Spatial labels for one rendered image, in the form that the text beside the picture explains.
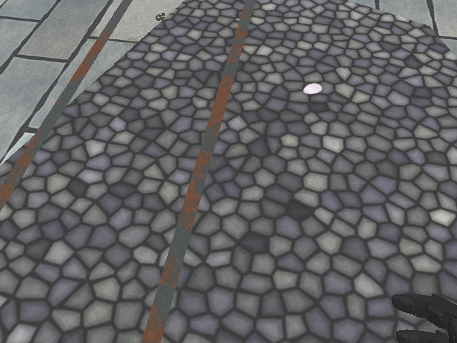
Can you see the robot right hand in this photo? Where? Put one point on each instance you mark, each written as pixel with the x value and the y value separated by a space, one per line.
pixel 436 309

